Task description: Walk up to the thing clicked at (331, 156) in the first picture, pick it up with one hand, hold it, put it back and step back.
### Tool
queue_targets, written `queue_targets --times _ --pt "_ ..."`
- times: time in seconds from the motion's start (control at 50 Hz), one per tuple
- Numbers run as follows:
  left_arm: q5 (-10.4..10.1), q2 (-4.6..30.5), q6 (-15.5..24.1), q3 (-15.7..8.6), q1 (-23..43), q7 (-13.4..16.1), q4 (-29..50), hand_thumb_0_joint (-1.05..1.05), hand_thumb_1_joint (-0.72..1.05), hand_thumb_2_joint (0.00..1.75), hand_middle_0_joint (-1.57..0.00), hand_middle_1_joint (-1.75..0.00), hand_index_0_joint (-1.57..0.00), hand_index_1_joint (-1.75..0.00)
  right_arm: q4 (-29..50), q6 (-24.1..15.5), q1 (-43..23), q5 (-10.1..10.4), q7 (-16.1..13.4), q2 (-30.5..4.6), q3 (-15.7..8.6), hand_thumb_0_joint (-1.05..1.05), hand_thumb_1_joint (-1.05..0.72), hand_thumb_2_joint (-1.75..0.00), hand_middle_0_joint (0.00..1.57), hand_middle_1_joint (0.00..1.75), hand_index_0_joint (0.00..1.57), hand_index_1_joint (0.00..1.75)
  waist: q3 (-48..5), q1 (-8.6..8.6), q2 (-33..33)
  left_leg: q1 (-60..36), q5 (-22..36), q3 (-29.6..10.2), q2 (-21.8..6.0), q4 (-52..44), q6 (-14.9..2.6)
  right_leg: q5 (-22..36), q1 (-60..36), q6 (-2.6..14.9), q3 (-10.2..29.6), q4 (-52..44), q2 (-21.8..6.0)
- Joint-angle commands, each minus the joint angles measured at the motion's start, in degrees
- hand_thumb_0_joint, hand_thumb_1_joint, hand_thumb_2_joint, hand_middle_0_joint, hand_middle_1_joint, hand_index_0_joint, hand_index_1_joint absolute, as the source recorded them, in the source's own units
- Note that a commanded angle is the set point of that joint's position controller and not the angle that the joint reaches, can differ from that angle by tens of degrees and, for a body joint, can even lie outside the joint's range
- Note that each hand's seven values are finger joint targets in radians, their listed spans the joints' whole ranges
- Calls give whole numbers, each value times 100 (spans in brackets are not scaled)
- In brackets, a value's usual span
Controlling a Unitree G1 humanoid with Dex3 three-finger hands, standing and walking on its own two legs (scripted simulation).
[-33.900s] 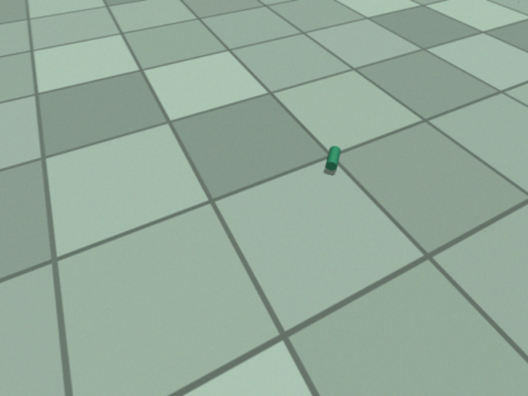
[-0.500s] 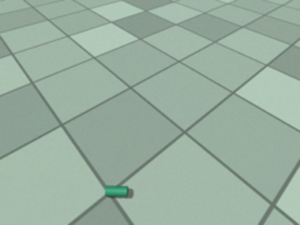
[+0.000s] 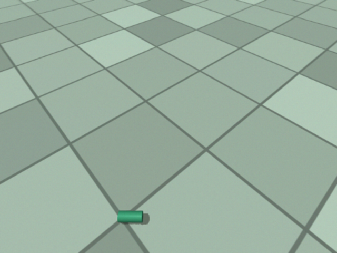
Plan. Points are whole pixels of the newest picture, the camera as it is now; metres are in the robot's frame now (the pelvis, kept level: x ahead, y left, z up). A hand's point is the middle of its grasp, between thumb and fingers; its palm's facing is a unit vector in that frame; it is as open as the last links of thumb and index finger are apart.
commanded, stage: stand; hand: left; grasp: from above
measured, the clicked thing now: (130, 216) +0.43 +0.25 -0.75
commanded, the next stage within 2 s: step back in 1.44 s
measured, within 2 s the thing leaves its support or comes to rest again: neither
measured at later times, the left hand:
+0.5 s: hand out of the picture +0.08 +0.23 -0.16, palm faces +0.02 -0.94 -0.33, open 7.4 cm
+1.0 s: hand out of the picture +0.08 +0.23 -0.16, palm faces +0.00 -0.94 -0.33, open 7.4 cm
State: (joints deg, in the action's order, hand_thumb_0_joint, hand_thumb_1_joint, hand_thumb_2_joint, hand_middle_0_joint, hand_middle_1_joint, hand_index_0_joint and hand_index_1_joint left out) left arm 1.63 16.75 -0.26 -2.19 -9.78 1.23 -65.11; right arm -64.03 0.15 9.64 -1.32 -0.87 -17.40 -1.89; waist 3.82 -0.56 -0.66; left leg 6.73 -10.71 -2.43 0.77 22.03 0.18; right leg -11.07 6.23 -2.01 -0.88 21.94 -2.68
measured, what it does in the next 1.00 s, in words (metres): stands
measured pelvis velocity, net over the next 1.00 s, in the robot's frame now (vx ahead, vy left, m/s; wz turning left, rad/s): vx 0.01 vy -0.02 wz -0.01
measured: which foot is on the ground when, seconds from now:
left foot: down 0.00-1.00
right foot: down 0.00-1.00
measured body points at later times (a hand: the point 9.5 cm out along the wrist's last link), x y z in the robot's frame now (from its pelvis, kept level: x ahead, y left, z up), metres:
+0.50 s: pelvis +0.01 -0.01 +0.00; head +0.01 -0.02 +0.45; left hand +0.08 +0.28 -0.13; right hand +0.07 -0.31 -0.14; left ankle +0.02 +0.12 -0.74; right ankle +0.01 -0.14 -0.74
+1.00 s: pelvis +0.01 -0.02 +0.00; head +0.01 -0.02 +0.45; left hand +0.08 +0.28 -0.13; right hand +0.07 -0.31 -0.14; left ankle +0.02 +0.12 -0.74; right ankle +0.01 -0.14 -0.74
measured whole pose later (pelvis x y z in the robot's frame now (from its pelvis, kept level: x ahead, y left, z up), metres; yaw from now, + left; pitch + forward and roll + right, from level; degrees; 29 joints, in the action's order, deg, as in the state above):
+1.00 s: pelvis +0.01 -0.02 +0.00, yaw -1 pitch -3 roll +0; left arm 1.1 18.5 0.3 -1.6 -6.8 0.1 -65.2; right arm -65.3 -0.4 7.2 -0.9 -0.3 -18.8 -0.7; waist 3.5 -0.1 -0.3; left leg 5.8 -9.9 -2.3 -1.0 18.9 1.6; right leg -10.4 5.9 -0.6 -0.8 19.6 -1.0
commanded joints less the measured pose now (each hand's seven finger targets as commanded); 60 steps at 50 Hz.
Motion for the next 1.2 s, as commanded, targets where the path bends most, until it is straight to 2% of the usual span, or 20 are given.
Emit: queue_targets --times 0.0,0.04,0.08,0.1,0.12,0.18,0.3,0.34,0.4,0.46,0.52,0.6,0.64,0.72,0.78,0.88,0.9,1.0,1.06,1.18 --pt "-18 1161 123 -171 246 65 300 0 90 90 -20 -30 -20 -30 329 -123 -251 6 -54 -1045 -168 0 -90 -90 20 30 20 30 -112 18 33 237 43 -504 -570 -557 -138 -38 56 238 401 -502 -393" --pt "-28 1140 135 -166 264 69 292 0 90 90 -20 -30 -20 -30 329 -132 -303 11 -60 -1056 -159 0 -90 -90 20 30 20 30 -218 16 65 91 396 -472 -592 -474 -144 232 9 243 422 -509 -432" --pt "-38 1165 146 -160 258 67 270 0 90 90 -20 -30 -20 -30 291 -122 -291 13 -55 -1071 -142 0 -90 -90 20 30 20 30 -80 2 165 163 401 -466 -588 -473 -145 127 18 233 432 -598 -421" --pt "-33 1177 150 -167 293 58 293 0 90 90 -20 -30 -20 -30 296 -138 -275 13 -63 -1119 -153 0 -90 -90 20 30 20 30 -279 28 96 -10 542 -432 -608 -453 -150 387 -22 245 449 -555 -440" --pt "-43 1203 139 -167 355 56 288 0 90 90 -20 -30 -20 -30 266 -130 -246 19 -55 -1071 -124 0 -90 -90 20 30 20 30 -82 46 101 197 327 -451 -586 -534 -113 112 14 232 414 -575 -390" --pt "-51 1190 145 -166 331 53 273 0 90 90 -20 -30 -20 -30 263 -132 -312 18 -64 -1114 -124 0 -90 -90 20 30 20 30 -294 17 65 44 641 -426 -634 -476 -131 495 -111 247 421 -537 -440" --pt "-43 1233 134 -162 391 30 261 0 90 90 -20 -30 -20 -30 216 -129 -356 26 -61 -1171 -116 0 -90 -90 20 30 20 30 -175 13 26 121 296 -432 -636 -579 -97 89 -35 251 414 -636 -404" --pt "-50 1252 145 -169 439 30 264 0 90 90 -20 -30 -20 -30 225 -131 -412 27 -51 -1140 -103 0 -90 -90 20 30 20 30 -190 3 100 109 454 -426 -654 -555 -106 243 -50 251 424 -622 -417" --pt "-46 1236 132 -157 451 12 256 0 90 90 -20 -30 -20 -30 198 -129 -390 29 -48 -1195 -112 0 -90 -90 20 30 20 30 -109 16 7 193 145 -428 -649 -631 -93 -39 40 253 422 -656 -379" --pt "-66 1283 169 -171 524 18 295 0 90 90 -20 -30 -20 -30 233 -156 -424 22 -43 -1179 -102 0 -90 -90 20 30 20 30 -399 23 22 35 803 -387 -688 -520 -104 645 -203 267 439 -555 -448" --pt "-81 1253 161 -160 504 11 255 0 90 90 -20 -30 -20 -30 205 -168 -433 25 -54 -1207 -92 0 -90 -90 20 30 20 30 -372 16 -20 -4 861 -388 -703 -535 -105 704 -191 268 425 -536 -445" --pt "-65 1304 162 -156 545 3 270 0 90 90 -20 -30 -20 -30 207 -150 -441 28 -41 -1206 -90 0 -90 -90 20 30 20 30 -272 35 143 30 631 -386 -683 -591 -88 399 -61 262 412 -628 -409" --pt "-74 1323 160 -160 580 -5 290 0 90 90 -20 -30 -20 -30 200 -160 -451 30 -44 -1254 -90 0 -90 -90 20 30 20 30 -368 42 -21 -20 727 -378 -712 -584 -90 539 -105 271 439 -585 -431" --pt "-61 1342 167 -145 574 -11 273 0 90 90 -20 -30 -20 -30 185 -140 -422 37 -23 -1228 -79 0 -90 -90 20 30 20 30 -192 57 168 109 453 -392 -699 -636 -88 148 -16 265 444 -679 -414" --pt "-66 1360 177 -141 590 -16 313 0 90 90 -20 -30 -20 -30 203 -152 -500 37 -23 -1274 -93 0 -90 -90 20 30 20 30 -372 51 39 -71 642 -378 -721 -574 -97 461 -38 280 473 -638 -440" --pt "-73 1337 167 -115 520 -28 306 0 90 90 -20 -30 -20 -30 187 -142 -487 37 -8 -1297 -99 0 -90 -90 20 30 20 30 -221 34 12 103 304 -365 -699 -643 -97 34 27 285 474 -688 -409" --pt "-56 1386 172 -124 530 -25 311 0 90 90 -20 -30 -20 -30 201 -151 -510 34 -6 -1271 -108 0 -90 -90 20 30 20 30 -294 34 61 1 522 -381 -730 -639 -97 157 5 299 460 -645 -415" --pt "-84 1398 182 -114 538 -32 347 0 90 90 -20 -30 -20 -30 184 -159 -481 36 -4 -1294 -96 0 -90 -90 20 30 20 30 -381 57 -30 -51 599 -346 -726 -624 -83 436 -6 314 491 -617 -432" --pt "-86 1425 192 -112 543 -29 342 0 90 90 -20 -30 -20 -30 181 -154 -466 42 6 -1260 -80 0 -90 -90 20 30 20 30 -323 55 99 42 522 -367 -728 -637 -85 301 -36 301 498 -639 -434" --pt "-94 1407 207 -91 542 -28 385 0 90 90 -20 -30 -20 -30 176 -165 -464 43 3 -1335 -81 0 -90 -90 20 30 20 30 -487 62 18 -76 924 -329 -753 -572 -79 860 -182 311 483 -557 -457"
